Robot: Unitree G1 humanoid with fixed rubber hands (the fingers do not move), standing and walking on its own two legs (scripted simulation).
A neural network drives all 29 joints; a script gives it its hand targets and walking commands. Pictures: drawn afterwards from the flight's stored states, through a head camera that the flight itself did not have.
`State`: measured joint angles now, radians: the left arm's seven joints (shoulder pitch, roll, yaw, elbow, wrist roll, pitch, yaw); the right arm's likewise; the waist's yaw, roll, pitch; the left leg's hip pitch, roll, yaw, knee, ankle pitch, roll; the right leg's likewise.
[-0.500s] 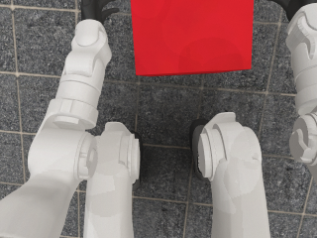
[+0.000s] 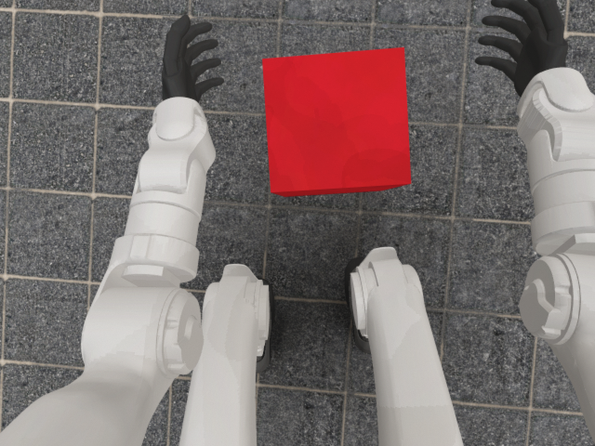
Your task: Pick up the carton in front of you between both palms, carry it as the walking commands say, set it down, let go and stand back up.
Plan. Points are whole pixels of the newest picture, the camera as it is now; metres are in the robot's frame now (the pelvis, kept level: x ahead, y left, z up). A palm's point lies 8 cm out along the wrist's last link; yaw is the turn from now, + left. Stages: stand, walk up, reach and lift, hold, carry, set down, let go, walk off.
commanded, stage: set down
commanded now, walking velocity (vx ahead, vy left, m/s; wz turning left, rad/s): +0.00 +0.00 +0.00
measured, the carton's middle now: (332, 137) +0.50 -0.09 -0.38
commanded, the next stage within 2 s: let go in 0.40 s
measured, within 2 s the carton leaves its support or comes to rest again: neither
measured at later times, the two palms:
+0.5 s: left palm (105, 49) +0.51 +0.10 +0.03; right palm out of the picture +0.48 -0.30 +0.03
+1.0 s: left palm out of the picture +0.38 +0.18 +0.15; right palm out of the picture +0.34 -0.27 +0.15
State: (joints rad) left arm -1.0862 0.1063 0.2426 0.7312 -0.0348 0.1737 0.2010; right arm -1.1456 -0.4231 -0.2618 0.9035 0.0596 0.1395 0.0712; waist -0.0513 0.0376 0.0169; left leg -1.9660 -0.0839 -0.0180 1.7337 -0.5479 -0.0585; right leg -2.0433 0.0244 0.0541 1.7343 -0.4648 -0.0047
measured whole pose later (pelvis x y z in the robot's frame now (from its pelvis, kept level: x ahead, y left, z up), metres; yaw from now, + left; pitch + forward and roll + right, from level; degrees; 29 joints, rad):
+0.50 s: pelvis +0.03 -0.01 +0.13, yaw -2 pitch +43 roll +3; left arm -0.90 0.06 0.28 0.67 0.05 0.16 0.14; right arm -1.00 -0.36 -0.32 0.88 -0.05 0.12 0.12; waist -0.03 0.03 -0.07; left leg -1.55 -0.05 -0.05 1.19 -0.40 -0.05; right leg -1.62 0.03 0.05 1.19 -0.33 -0.02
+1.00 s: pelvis +0.10 +0.00 +0.24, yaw -4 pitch +24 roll +1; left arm -0.12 0.13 0.11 0.54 0.04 0.01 0.01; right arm -0.15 -0.23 -0.15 0.59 0.00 -0.01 0.08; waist -0.01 0.01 -0.08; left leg -0.78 -0.02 -0.06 0.70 -0.33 -0.02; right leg -0.84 0.03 0.04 0.69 -0.27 -0.01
